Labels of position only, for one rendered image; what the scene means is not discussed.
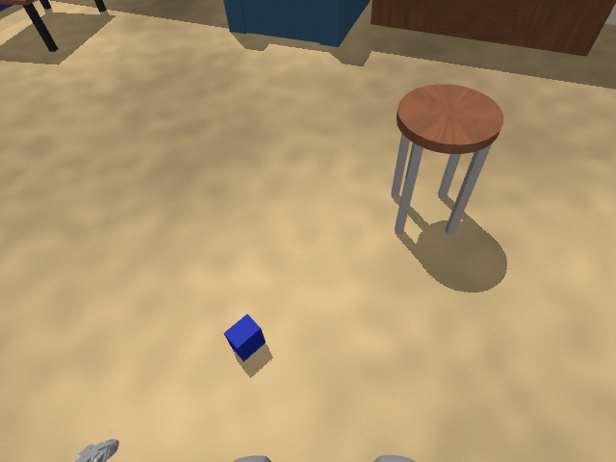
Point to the stool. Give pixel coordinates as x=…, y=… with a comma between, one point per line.
x=448, y=119

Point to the coffee table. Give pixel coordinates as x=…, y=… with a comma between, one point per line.
x=32, y=12

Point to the left robot hand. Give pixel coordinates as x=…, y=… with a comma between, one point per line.
x=99, y=453

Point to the armchair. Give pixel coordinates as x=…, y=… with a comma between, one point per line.
x=324, y=21

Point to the carton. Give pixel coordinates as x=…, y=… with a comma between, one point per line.
x=245, y=337

